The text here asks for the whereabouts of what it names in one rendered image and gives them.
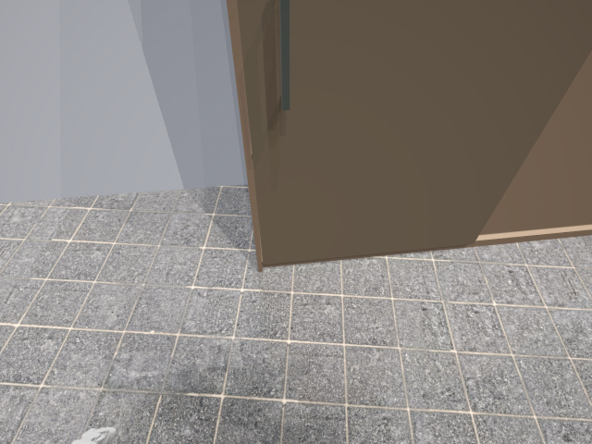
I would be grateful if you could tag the wardrobe door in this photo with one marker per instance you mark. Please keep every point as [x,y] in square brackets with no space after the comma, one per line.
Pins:
[408,119]
[553,187]

